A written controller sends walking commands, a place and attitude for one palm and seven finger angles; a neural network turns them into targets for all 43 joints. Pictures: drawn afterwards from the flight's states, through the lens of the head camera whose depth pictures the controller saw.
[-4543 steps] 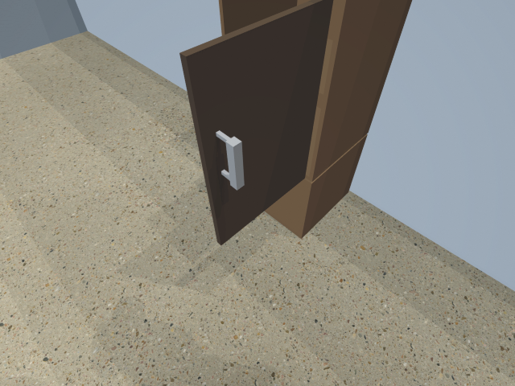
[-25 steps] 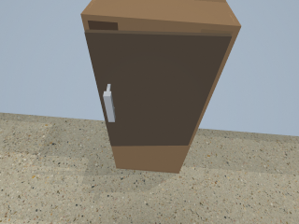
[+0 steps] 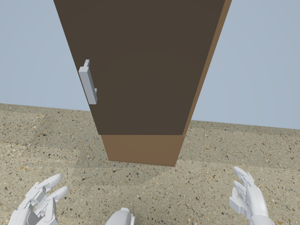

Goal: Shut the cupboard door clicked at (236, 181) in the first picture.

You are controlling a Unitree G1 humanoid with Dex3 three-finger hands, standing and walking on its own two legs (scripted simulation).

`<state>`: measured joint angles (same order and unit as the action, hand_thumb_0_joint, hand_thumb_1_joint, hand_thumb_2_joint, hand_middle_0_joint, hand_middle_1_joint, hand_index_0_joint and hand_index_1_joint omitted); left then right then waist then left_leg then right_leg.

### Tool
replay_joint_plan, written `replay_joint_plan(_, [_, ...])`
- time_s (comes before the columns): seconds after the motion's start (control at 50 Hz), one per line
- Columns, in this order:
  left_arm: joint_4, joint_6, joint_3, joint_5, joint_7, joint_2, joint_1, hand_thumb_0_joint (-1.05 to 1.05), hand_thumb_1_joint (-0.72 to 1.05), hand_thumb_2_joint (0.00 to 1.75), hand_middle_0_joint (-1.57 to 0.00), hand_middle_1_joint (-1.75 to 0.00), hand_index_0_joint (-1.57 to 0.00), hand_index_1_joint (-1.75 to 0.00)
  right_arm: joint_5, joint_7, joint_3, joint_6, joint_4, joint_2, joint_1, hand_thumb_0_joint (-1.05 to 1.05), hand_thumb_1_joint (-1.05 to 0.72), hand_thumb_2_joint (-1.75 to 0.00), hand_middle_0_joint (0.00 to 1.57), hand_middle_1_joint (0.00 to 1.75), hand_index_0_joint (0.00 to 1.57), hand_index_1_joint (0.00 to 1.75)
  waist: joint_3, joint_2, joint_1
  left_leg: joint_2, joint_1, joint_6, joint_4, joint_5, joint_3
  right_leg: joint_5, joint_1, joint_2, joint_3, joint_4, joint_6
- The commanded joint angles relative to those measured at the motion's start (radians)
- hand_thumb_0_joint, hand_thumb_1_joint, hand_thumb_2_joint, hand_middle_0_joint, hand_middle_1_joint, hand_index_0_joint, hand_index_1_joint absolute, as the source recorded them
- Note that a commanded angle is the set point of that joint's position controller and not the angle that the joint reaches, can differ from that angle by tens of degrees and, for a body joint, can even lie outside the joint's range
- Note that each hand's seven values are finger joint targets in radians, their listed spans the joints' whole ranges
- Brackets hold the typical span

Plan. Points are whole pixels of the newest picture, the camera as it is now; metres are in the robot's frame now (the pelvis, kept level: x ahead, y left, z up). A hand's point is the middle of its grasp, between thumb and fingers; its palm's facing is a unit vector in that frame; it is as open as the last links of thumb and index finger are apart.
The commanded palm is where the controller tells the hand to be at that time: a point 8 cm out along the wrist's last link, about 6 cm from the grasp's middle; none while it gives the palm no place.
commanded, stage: raise the hand and make a fist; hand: left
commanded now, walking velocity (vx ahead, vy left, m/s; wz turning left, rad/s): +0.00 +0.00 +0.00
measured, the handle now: (90, 82) +0.50 +0.24 +0.09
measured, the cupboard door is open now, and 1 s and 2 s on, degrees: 6 6 6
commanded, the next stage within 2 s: bring the fist close to the handle in 1.50 s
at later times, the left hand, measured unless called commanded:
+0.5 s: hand (51, 196) +0.17 +0.23 +0.06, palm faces +0.20 -0.98 -0.07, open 3.9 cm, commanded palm +0.14 +0.27 +0.06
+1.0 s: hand (44, 176) +0.20 +0.26 +0.07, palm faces +0.11 -0.99 -0.01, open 3.1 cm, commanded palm +0.18 +0.31 +0.08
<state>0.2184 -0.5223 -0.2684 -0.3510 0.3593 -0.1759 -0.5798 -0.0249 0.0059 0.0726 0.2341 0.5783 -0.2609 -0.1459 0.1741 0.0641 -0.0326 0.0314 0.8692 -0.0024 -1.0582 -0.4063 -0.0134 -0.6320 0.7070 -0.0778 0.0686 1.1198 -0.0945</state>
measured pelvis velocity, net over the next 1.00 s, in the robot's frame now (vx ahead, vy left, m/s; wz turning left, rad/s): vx -0.02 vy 0.07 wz -0.01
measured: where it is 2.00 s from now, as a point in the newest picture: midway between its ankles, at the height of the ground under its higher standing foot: outside the picture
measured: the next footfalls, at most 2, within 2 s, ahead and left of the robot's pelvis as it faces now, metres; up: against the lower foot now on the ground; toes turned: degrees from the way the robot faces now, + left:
none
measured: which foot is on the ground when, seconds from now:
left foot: down 0.00-1.00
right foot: down 0.00-1.00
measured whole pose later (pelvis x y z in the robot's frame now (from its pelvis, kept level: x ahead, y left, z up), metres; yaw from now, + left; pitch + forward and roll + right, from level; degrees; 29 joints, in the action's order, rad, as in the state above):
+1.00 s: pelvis -0.02 +0.07 +0.01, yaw -1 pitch +11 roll -5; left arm -0.09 -0.32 -0.08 -0.22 0.06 -0.22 -0.41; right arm -0.01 0.04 -0.05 0.19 0.50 -0.22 -0.23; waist 0.14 -0.04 -0.01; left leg 0.03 0.85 0.09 -1.03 -0.36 0.00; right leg -0.53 0.64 -0.08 0.08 0.99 -0.03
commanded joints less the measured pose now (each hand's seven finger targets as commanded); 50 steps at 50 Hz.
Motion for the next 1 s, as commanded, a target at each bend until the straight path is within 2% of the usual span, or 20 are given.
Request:
replay_joint_plan(0.0, [-0.525,-0.226,-0.087,-0.008,-0.055,-0.2,0.229,0.0,0.9,0.9,-0.58,-0.72,-0.58,-0.72,0.017,0.033,0.02,0.058,-0.119,-0.081,-0.025,0.0,-0.9,-0.9,0.2,0.3,0.2,0.3,0.179,-0.182,0.057,-0.012,-0.13,0.033,-0.114,0.21,0.057,0.602,0.093,0.109,-0.295,-0.173,0.173])
replay_joint_plan(0.02, [-0.627,-0.265,-0.054,0.002,-0.056,-0.215,0.335,0.0,0.9,0.9,-0.6,-0.74,-0.6,-0.74,0.021,0.044,0.019,0.065,-0.104,-0.089,-0.034,0.0,-0.9,-0.9,0.2,0.3,0.2,0.3,0.189,-0.167,0.09,-0.022,-0.13,0.043,-0.146,0.211,0.069,0.581,0.132,0.097,-0.293,-0.156,0.168])
replay_joint_plan(0.04, [-0.605,-0.273,-0.043,0.01,-0.045,-0.21,0.286,0.0,0.9,0.9,-0.62,-0.76,-0.62,-0.76,0.02,0.053,0.022,0.068,-0.081,-0.093,-0.043,0.0,-0.9,-0.9,0.2,0.3,0.2,0.3,0.205,-0.182,0.079,-0.032,-0.144,0.047,-0.149,0.212,0.07,0.53,0.149,0.09,-0.276,-0.156,0.15])
replay_joint_plan(0.08, [-0.577,-0.258,0.023,0.004,-0.011,-0.169,0.268,0.0,0.9,0.9,-0.66,-0.8,-0.66,-0.8,0.009,0.067,0.013,0.077,-0.085,-0.103,-0.033,0.0,-0.9,-0.9,0.2,0.3,0.2,0.3,0.157,-0.167,0.097,-0.044,-0.114,0.057,-0.16,0.182,0.08,0.448,0.196,0.076,-0.246,-0.155,0.144])
replay_joint_plan(0.1, [-0.547,-0.233,0.032,-0.006,0.015,-0.169,0.259,0.0,0.9,0.9,-0.68,-0.82,-0.68,-0.82,0.002,0.075,0.008,0.077,-0.088,-0.106,-0.038,0.0,-0.9,-0.9,0.2,0.3,0.2,0.3,0.162,-0.138,0.106,-0.042,-0.078,0.059,-0.18,0.16,0.08,0.443,0.182,0.085,-0.27,-0.169,0.167])
replay_joint_plan(0.14, [-0.418,-0.121,0.004,-0.021,0.048,-0.181,0.202,0.0,0.9,0.9,-0.71,-0.86,-0.71,-0.86,-0.019,0.09,0.002,0.056,-0.094,-0.106,-0.042,0.0,-0.9,-0.9,0.2,0.3,0.2,0.3,0.146,-0.034,0.098,-0.039,0.01,0.06,-0.189,0.124,0.08,0.475,0.11,0.115,-0.339,-0.219,0.228])
replay_joint_plan(0.22, [-0.293,0.181,-0.128,-0.063,0.019,-0.233,0.023,0.0,0.9,0.9,-0.79,-0.94,-0.79,-0.94,-0.047,0.105,-0.002,-0.007,-0.174,-0.084,0.005,0.0,-0.9,-0.9,0.2,0.3,0.2,0.3,0.193,-0.024,-0.031,-0.03,0.01,0.036,-0.062,0.107,0.088,0.395,-0.098,0.154,-0.369,-0.315,0.242])
replay_joint_plan(0.26, [-0.378,0.253,-0.162,-0.058,-0.053,-0.233,0.013,0.0,0.9,0.9,-0.82,-0.98,-0.82,-0.98,-0.046,0.101,-0.011,-0.028,-0.2,-0.057,0.017,0.0,-0.9,-0.9,0.2,0.3,0.2,0.3,0.206,-0.015,-0.049,-0.034,-0.024,0.022,-0.029,0.112,0.088,0.467,-0.165,0.193,-0.4,-0.337,0.267])
replay_joint_plan(0.28, [-0.412,0.259,-0.169,-0.049,-0.097,-0.225,0.018,0.0,0.9,0.9,-0.84,-1.0,-0.84,-1.0,-0.039,0.098,-0.016,-0.033,-0.2,-0.049,0.016,0.0,-0.9,-0.9,0.2,0.3,0.2,0.3,0.198,-0.002,-0.048,-0.036,-0.031,0.017,-0.017,0.11,0.087,0.507,-0.176,0.199,-0.398,-0.334,0.271])
replay_joint_plan(0.32, [-0.444,0.216,-0.169,-0.019,-0.178,-0.212,0.046,0.0,0.9,0.9,-0.88,-1.04,-0.88,-1.04,-0.025,0.093,-0.018,-0.033,-0.183,-0.044,0.009,0.0,-0.9,-0.9,0.2,0.3,0.2,0.3,0.158,0.01,-0.04,-0.046,-0.051,0.015,0.012,0.125,0.09,0.521,-0.13,0.164,-0.319,-0.298,0.241])
replay_joint_plan(0.36, [-0.447,0.122,-0.103,0.01,-0.217,-0.169,0.087,0.0,0.9,0.9,-0.92,-1.08,-0.92,-1.08,-0.015,0.085,-0.017,-0.016,-0.169,-0.05,-0.004,0.0,-0.9,-0.9,0.2,0.3,0.2,0.3,0.079,-0.012,-0.006,-0.054,-0.066,0.008,0.031,0.105,0.097,0.401,0.001,0.129,-0.251,-0.268,0.192])
replay_joint_plan(0.4, [-0.424,0.023,-0.04,0.023,-0.223,-0.145,0.137,0.0,0.9,0.9,-0.95,-1.12,-0.95,-1.12,-0.004,0.076,-0.019,0.005,-0.153,-0.065,-0.017,0.0,-0.9,-0.9,0.2,0.3,0.2,0.3,0.017,-0.01,0.032,-0.056,-0.038,0.006,0.018,0.027,0.109,0.225,0.12,0.111,-0.226,-0.255,0.163])
replay_joint_plan(0.42, [-0.422,-0.017,-0.01,0.028,-0.217,-0.137,0.161,0.0,0.9,0.9,-0.97,-1.14,-0.97,-1.14,-0.003,0.077,-0.02,0.013,-0.151,-0.074,-0.018,0.0,-0.9,-0.9,0.2,0.3,0.2,0.3,-0.01,0.003,0.044,-0.054,-0.012,0.01,-0.004,-0.003,0.11,0.163,0.149,0.113,-0.25,-0.263,0.167])
replay_joint_plan(0.48, [-0.405,-0.074,0.04,0.018,-0.172,-0.128,0.165,0.0,0.9,0.9,-1.02,-1.2,-1.02,-1.2,-0.009,0.077,-0.016,0.039,-0.149,-0.089,-0.042,0.0,-0.9,-0.9,0.2,0.3,0.2,0.3,0.067,-0.017,0.043,-0.05,-0.002,0.021,-0.021,-0.043,0.098,0.039,0.16,0.117,-0.273,-0.285,0.168])
replay_joint_plan(0.54, [-0.454,-0.043,0.053,0.01,-0.155,-0.153,0.144,0.0,0.9,0.9,-1.08,-1.26,-1.08,-1.26,-0.022,0.087,-0.014,0.048,-0.165,-0.102,-0.053,0.0,-0.9,-0.9,0.2,0.3,0.2,0.3,0.131,-0.078,0.024,-0.044,-0.076,0.037,0.018,-0.025,0.09,0.032,0.12,0.102,-0.258,-0.306,0.164])
replay_joint_plan(0.62, [-0.57,0.015,0.005,0.048,-0.235,-0.229,0.15,0.0,0.9,0.9,-1.15,-1.34,-1.15,-1.34,-0.019,0.094,-0.02,0.037,-0.176,-0.099,-0.054,0.0,-0.9,-0.9,0.2,0.3,0.2,0.3,0.174,-0.137,0.003,-0.043,-0.186,0.051,0.091,0.024,0.095,0.098,0.07,0.069,-0.191,-0.304,0.137])
replay_joint_plan(0.74, [-0.492,0.068,0.074,0.087,-0.334,-0.126,0.16,0.0,0.9,0.9,-1.26,-1.46,-1.26,-1.46,-0.003,0.072,-0.037,0.012,-0.186,-0.094,-0.034,0.0,-0.9,-0.9,0.2,0.3,0.2,0.3,0.043,-0.092,0.033,-0.051,-0.234,0.045,0.179,-0.014,0.121,0.129,0.113,0.022,-0.057,-0.287,0.084])
replay_joint_plan(0.84, [-0.479,0.111,0.149,0.103,-0.3,-0.093,0.187,0.0,0.9,0.9,-1.3,-1.5,-1.3,-1.5,0.002,0.058,-0.047,0.01,-0.207,-0.112,-0.049,0.0,-0.9,-0.9,0.2,0.3,0.2,0.3,0.071,-0.133,0.046,-0.061,-0.313,0.037,0.228,-0.02,0.157,0.177,0.1,0.019,-0.02,-0.279,0.071])
replay_joint_plan(0.92, [-0.546,0.128,0.11,0.12,-0.297,-0.161,0.257,0.0,0.9,0.9,-1.3,-1.5,-1.3,-1.5,0.009,0.06,-0.053,0.006,-0.216,-0.12,-0.057,0.0,-0.9,-0.9,0.2,0.3,0.2,0.3,0.118,-0.18,0.038,-0.072,-0.393,0.024,0.266,-0.009,0.203,0.198,0.089,0.014,-0.007,-0.265,0.061])
replay_joint_plan(0.98, [-0.587,0.119,0.09,0.13,-0.321,-0.163,0.297,0.0,0.9,0.9,-1.3,-1.5,-1.3,-1.5,0.017,0.054,-0.058,0.0,-0.215,-0.112,-0.049,0.0,-0.9,-0.9,0.2,0.3,0.2,0.3,0.144,-0.214,0.033,-0.085,-0.465,0.0,0.288,0.02,0.24,0.21,0.107,0.014,0.005,-0.251,0.056])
